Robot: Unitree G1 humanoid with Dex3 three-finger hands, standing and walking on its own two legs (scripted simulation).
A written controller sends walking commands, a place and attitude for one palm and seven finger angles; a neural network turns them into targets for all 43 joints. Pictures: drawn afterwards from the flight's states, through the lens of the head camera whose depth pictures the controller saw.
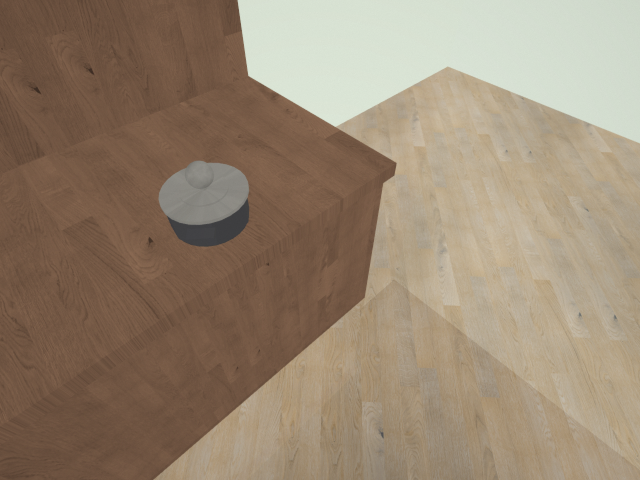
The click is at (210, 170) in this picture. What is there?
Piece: lid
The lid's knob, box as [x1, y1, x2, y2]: [185, 161, 213, 188]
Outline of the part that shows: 190,163 185,170 185,177 189,184 197,188 202,188 209,185 213,178 213,171 211,167 203,161 194,161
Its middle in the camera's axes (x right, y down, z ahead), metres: -0.23 -0.12 +0.74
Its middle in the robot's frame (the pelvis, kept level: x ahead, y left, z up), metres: +0.63 +0.27 +0.00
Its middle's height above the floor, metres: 0.77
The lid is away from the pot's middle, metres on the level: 0.00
